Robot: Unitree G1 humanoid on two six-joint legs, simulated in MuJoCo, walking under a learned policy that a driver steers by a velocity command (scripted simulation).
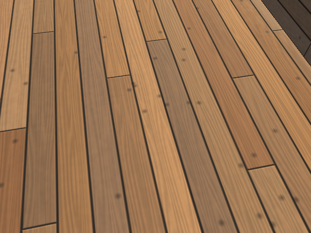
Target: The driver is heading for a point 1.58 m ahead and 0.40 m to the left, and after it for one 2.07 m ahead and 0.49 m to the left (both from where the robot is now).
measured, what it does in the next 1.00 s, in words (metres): steps on the spot, turning left: right foot, then left foot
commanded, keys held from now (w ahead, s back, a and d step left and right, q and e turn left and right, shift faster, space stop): q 0.78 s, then no key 0.22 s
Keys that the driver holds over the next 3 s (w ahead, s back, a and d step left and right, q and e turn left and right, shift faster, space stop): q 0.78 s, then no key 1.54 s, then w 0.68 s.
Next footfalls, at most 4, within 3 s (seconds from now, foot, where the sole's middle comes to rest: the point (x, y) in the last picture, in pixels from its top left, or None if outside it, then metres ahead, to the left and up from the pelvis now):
0.10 right None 0.09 -0.15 -0.77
0.50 left None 0.02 0.10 -0.77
0.94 right None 0.13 -0.10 -0.77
1.22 left None -0.05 0.11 -0.77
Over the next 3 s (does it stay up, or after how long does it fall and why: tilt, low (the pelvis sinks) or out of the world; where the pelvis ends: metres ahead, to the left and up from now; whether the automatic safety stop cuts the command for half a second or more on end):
stays up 0.20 0.13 -0.02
